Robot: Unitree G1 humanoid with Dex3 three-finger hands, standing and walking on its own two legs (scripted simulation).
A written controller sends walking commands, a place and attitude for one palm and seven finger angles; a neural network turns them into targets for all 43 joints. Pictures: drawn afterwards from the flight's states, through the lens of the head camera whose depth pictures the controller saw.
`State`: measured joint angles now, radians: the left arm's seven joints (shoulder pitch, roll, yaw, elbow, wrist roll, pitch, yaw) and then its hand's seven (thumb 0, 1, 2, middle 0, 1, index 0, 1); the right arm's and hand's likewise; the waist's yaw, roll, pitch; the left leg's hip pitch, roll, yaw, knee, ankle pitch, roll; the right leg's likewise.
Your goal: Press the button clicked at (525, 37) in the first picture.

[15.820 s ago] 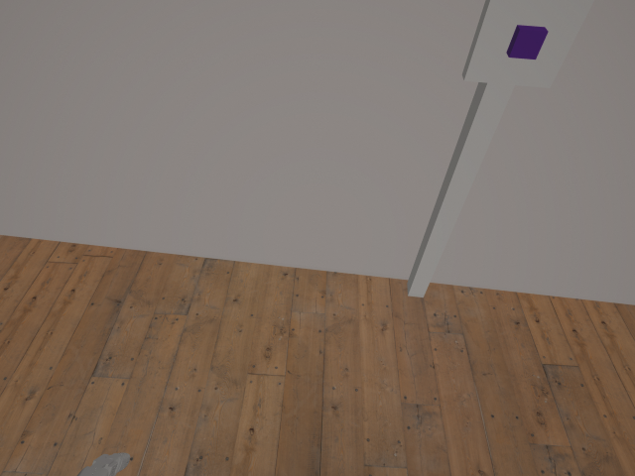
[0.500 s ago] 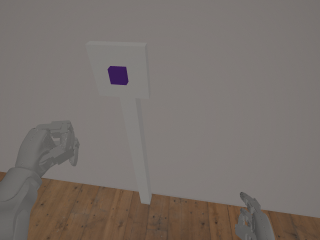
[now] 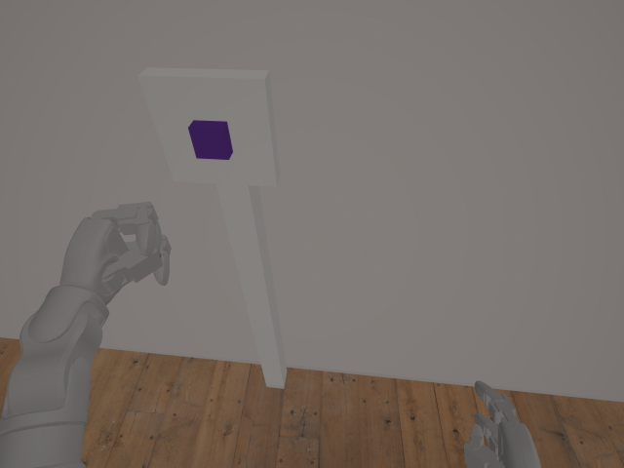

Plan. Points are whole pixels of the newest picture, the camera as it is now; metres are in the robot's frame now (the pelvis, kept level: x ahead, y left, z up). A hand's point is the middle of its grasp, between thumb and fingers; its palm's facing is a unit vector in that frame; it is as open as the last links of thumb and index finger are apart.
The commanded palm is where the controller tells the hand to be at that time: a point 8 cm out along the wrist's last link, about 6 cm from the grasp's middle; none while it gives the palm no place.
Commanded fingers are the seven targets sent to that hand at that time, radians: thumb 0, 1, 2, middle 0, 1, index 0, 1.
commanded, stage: aim a knuckle at the button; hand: left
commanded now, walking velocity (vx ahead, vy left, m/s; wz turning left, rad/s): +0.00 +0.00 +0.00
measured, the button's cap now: (212, 139) +0.52 +0.20 +0.19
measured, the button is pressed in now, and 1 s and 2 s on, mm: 0 0 0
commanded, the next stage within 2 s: press the button with the knuckle in 1.56 s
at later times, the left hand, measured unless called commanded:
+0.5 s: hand (203, 215) +0.37 +0.18 +0.16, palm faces -0.03 -1.00 -0.02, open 3.1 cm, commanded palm +0.35 +0.23 +0.16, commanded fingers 0.00 0.90 0.90 -1.30 -1.50 -1.30 -1.50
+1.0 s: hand (223, 194) +0.42 +0.16 +0.16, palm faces -0.02 -1.00 -0.02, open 3.1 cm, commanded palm +0.39 +0.22 +0.16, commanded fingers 0.00 0.90 0.90 -1.30 -1.50 -1.30 -1.50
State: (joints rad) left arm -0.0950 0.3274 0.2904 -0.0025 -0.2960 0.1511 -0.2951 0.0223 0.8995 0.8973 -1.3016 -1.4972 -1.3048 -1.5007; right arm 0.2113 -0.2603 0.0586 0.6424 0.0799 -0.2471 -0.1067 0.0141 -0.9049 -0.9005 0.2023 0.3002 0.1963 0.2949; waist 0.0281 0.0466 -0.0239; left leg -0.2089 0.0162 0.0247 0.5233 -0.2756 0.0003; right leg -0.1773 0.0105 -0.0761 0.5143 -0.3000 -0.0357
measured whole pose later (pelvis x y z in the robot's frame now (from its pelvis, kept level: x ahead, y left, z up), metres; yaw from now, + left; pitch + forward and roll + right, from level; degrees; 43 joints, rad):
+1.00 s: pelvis +0.00 +0.00 +0.00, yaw -2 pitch +2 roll +0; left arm -0.55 0.31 0.25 0.60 -0.19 -0.03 -0.17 0.02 0.90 0.90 -1.30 -1.50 -1.30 -1.50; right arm 0.32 -0.26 0.03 0.68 0.07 -0.08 -0.08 0.01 -0.91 -0.90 0.20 0.30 0.20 0.29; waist -0.04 0.03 -0.04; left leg -0.26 0.03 0.06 0.49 -0.26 0.00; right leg -0.25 0.02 -0.04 0.49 -0.28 -0.04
